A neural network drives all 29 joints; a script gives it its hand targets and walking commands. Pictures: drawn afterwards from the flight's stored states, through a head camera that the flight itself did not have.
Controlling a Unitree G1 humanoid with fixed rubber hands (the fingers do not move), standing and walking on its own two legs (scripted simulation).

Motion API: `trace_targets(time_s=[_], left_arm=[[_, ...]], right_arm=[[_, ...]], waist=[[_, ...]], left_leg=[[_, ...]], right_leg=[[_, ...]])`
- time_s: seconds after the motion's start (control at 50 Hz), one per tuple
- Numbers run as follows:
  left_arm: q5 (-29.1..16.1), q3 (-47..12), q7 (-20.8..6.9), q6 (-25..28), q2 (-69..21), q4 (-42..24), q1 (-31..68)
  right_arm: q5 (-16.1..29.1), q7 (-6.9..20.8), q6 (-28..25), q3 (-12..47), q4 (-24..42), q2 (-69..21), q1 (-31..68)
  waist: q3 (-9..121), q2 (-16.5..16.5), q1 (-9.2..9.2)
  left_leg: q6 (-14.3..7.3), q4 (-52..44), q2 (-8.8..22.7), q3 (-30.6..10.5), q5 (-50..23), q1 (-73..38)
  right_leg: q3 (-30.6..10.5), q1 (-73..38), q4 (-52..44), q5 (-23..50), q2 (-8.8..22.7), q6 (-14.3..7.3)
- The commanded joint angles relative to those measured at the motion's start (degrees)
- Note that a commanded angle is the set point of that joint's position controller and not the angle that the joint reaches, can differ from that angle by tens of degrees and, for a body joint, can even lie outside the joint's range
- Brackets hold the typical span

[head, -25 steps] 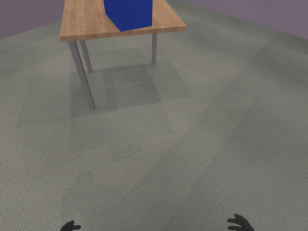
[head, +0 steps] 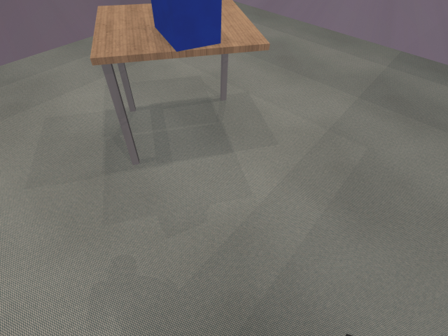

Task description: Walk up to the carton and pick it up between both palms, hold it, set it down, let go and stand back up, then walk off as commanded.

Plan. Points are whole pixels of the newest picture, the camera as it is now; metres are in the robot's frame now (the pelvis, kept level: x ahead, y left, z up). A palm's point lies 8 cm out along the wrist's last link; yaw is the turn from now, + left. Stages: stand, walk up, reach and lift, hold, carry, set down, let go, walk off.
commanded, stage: stand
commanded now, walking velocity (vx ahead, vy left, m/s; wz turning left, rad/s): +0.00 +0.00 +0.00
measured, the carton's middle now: (184, 2) +1.43 +0.15 +0.07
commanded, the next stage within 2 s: walk up in 1.88 s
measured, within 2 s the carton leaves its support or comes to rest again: neither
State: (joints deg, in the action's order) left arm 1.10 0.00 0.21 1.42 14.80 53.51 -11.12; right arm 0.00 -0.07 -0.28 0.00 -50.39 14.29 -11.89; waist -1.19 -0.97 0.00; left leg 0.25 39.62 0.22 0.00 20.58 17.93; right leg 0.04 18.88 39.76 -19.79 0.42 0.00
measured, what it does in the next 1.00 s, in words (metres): stands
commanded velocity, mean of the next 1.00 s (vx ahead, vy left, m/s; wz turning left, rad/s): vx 0.00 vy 0.00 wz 0.00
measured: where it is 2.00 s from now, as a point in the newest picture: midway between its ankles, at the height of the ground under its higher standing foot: outside the picture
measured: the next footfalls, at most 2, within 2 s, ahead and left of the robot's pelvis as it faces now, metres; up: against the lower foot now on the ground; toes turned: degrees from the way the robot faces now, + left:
none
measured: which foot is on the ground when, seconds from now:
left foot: down 0.00-1.00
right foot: down 0.00-1.00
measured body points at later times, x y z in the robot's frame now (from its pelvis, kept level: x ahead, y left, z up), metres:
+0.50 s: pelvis -0.01 +0.00 +0.01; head +0.00 +0.01 +0.46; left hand +0.05 +0.26 -0.14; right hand +0.06 -0.26 -0.13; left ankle +0.01 +0.12 -0.72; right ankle +0.02 -0.12 -0.72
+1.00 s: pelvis -0.01 +0.00 +0.01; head +0.00 +0.01 +0.46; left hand +0.04 +0.26 -0.14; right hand +0.06 -0.26 -0.13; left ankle +0.01 +0.12 -0.72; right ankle +0.02 -0.12 -0.72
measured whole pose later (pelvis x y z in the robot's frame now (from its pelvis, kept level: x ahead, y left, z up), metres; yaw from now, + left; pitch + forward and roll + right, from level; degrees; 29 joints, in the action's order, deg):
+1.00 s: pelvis -0.01 +0.00 +0.01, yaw +0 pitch +0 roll +0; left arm 1.1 0.0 0.2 1.7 15.1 61.2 -11.1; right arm 0.0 -0.1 -0.5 0.0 -58.8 14.5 -9.5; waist -1.2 -0.8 0.0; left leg 0.2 33.0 0.2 0.0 15.5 17.9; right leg 0.0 18.7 33.0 -14.6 0.4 0.0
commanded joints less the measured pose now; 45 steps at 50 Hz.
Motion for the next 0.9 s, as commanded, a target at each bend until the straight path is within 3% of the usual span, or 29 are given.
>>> trace_targets(time_s=[0.0, 0.04, 0.06, 0.18, 0.2, 0.24, 0.26, 0.3, 0.38, 0.44, 0.5, 0.52, 0.58, 0.62, 0.66, 0.7, 0.74, 0.8, 0.82, 0.86, 0.88], left_arm=[[0.1, 4.0, 0.5, 1.5, 15.5, -2.7, 4.8], [-0.5, 4.0, 0.4, 1.4, 15.1, -2.1, 4.3], [-0.3, 3.9, 0.4, 1.6, 15.3, -1.7, 4.5], [-0.3, 3.6, 0.3, 1.6, 14.7, 0.1, 4.4], [-0.1, 3.5, 0.4, 1.5, 15.2, 0.3, 5.1], [-0.4, 3.6, 0.3, 1.5, 15.0, 0.7, 5.2], [-0.2, 3.4, 0.3, 1.3, 14.6, 1.2, 4.4], [-0.6, 3.6, 0.3, 1.4, 14.8, 1.7, 4.4], [-0.4, 3.1, 0.5, 1.3, 14.4, 2.6, 4.1], [-0.5, 3.3, 0.7, 1.3, 15.1, 3.4, 4.0], [-0.5, 3.3, 0.3, 1.3, 15.3, 3.5, 4.5], [-0.5, 3.1, 0.4, 1.4, 14.7, 4.0, 3.4], [-0.4, 3.0, 0.5, 1.7, 14.9, 4.3, 4.7], [-0.4, 2.9, 0.6, 1.4, 15.1, 4.1, 4.5], [-0.4, 3.0, 0.4, 1.5, 14.5, 4.7, 3.8], [-0.5, 2.8, 0.4, 1.3, 13.9, 4.4, 3.8], [-0.3, 2.9, 0.3, 1.5, 14.2, 4.3, 4.1], [-0.1, 2.9, 0.5, 1.5, 14.9, 4.6, 4.7], [-0.5, 2.9, 0.3, 1.7, 14.9, 5.1, 3.8], [-0.4, 3.1, 0.5, 1.7, 14.5, 4.8, 4.5], [-0.4, 2.8, 0.4, 1.7, 14.9, 4.9, 4.0]], right_arm=[[-1.4, -0.7, -3.0, -4.6, 0.7, 14.2, 2.8], [-1.4, -0.5, -2.9, -4.1, 0.7, 14.5, 4.7], [-1.2, -0.7, -2.8, -4.1, 0.0, 14.3, 3.6], [-1.1, -0.8, -2.8, -3.9, -2.4, 14.7, 3.2], [-1.2, -0.6, -2.4, -3.8, -2.4, 14.5, 4.3], [-1.3, -0.5, -2.7, -3.8, -2.7, 14.7, 4.2], [-1.5, -0.5, -2.7, -3.8, -3.4, 14.6, 3.4], [-1.3, -0.6, -2.7, -3.9, -3.8, 15.4, 4.4], [-1.2, -0.8, -2.5, -4.0, -4.5, 15.6, 4.0], [-1.4, -0.9, -2.5, -3.3, -5.3, 14.4, 4.0], [-1.3, -0.7, -2.8, -3.2, -5.4, 15.1, 4.2], [-1.2, -0.9, -2.7, -3.1, -5.9, 14.5, 3.3], [-1.1, -0.8, -2.5, -3.1, -5.9, 14.4, 4.1], [-0.9, -0.9, -2.4, -2.9, -5.9, 14.4, 4.0], [-0.9, -0.9, -2.8, -3.1, -6.3, 14.3, 3.9], [-1.3, -0.7, -2.9, -3.0, -6.2, 14.4, 4.9], [-0.8, -0.8, -2.6, -2.9, -6.3, 14.0, 4.8], [-1.0, -0.6, -2.7, -3.1, -6.3, 14.4, 5.0], [-0.8, -0.6, -2.7, -3.0, -6.7, 14.9, 5.0], [-1.0, -0.6, -2.6, -3.3, -6.6, 15.0, 5.1], [-0.9, -0.7, -2.6, -3.2, -6.8, 14.6, 4.9]], waist=[[-0.3, -0.2, 0.69], [-0.6, 2.9, -0.09], [-0.6, 1.2, 0.40], [0.7, 0.3, -0.08], [0.6, 2.0, 0.33], [-0.7, 1.7, -0.13], [-0.6, 0.0, -0.20], [0.6, 2.6, -0.25], [0.3, 0.2, -0.15], [-0.4, 2.2, -0.48], [1.7, 1.4, -0.12], [1.4, 2.5, -0.08], [1.4, 0.8, 0.12], [1.7, 1.8, 0.09], [1.0, 1.1, 0.11], [1.8, 2.7, -0.51], [1.5, 0.7, -0.40], [2.1, 0.8, 0.39], [2.4, 1.5, -0.10], [3.0, 0.0, -0.08], [2.8, 1.9, 0.26]], left_leg=[[-3.7, -10.8, 4.7, -5.8, -6.7, -2.3], [-4.0, -11.5, 5.3, -6.3, -7.8, -1.2], [-3.6, -11.4, 4.8, -5.8, -8.2, -1.6], [-3.6, -11.6, 4.7, -5.8, -8.6, -2.6], [-3.6, -12.2, 5.0, -6.0, -7.7, -2.9], [-3.5, -13.2, 5.1, -6.0, -5.7, -1.4], [-3.6, -13.8, 5.0, -6.6, -5.3, -2.0], [-3.6, -14.5, 5.5, -6.8, -6.2, -2.8], [-3.5, -13.3, 5.0, -6.3, -7.6, -2.4], [-3.7, -15.1, 5.5, -6.8, -7.0, -2.1], [-3.4, -14.6, 5.8, -6.4, -7.2, -3.7], [-3.7, -14.9, 6.0, -7.0, -6.7, -3.6], [-3.5, -15.4, 5.6, -6.2, -8.8, -4.1], [-3.2, -15.4, 5.8, -5.9, -9.9, -4.7], [-3.4, -15.9, 5.8, -6.6, -8.0, -4.3], [-3.4, -16.4, 6.0, -6.8, -6.7, -3.9], [-3.1, -16.4, 5.8, -6.2, -7.5, -4.6], [-3.2, -16.5, 6.1, -6.5, -7.7, -5.3], [-3.2, -16.6, 5.9, -6.5, -8.5, -5.2], [-3.1, -16.6, 5.5, -6.2, -7.5, -5.0], [-3.1, -16.4, 5.6, -6.2, -8.0, -5.1]], right_leg=[[-6.9, -1.1, -12.0, 4.7, 5.7, -4.3], [-7.2, -1.5, -12.2, 5.7, 5.6, -4.5], [-7.0, -1.9, -12.3, 5.7, 5.7, -4.3], [-7.2, -3.4, -12.8, 7.9, 5.6, -4.3], [-7.6, -2.5, -13.2, 6.7, 5.8, -4.3], [-7.2, -2.2, -13.5, 3.6, 5.4, -4.1], [-6.8, -2.7, -13.8, 2.7, 5.1, -4.2], [-6.7, -2.8, -13.7, 3.1, 5.2, -4.0], [-7.1, -3.7, -14.4, 6.0, 5.6, -3.9], [-7.6, -3.7, -14.5, 6.6, 5.8, -4.0], [-6.9, -3.6, -14.8, 4.8, 5.5, -3.7], [-6.9, -4.0, -14.9, 5.4, 5.6, -4.0], [-7.7, -4.3, -15.4, 6.8, 6.1, -3.9], [-7.4, -3.8, -15.2, 8.7, 5.9, -3.8], [-7.4, -3.6, -16.2, 5.5, 6.0, -3.6], [-7.0, -5.1, -16.1, 5.8, 5.9, -3.6], [-7.3, -3.9, -17.1, 5.4, 5.7, -3.6], [-7.3, -4.3, -17.2, 6.6, 6.0, -3.6], [-7.0, -5.1, -17.0, 7.9, 6.1, -3.4], [-7.3, -5.4, -17.4, 7.0, 6.3, -3.6], [-7.4, -4.8, -17.5, 6.9, 6.3, -3.5]])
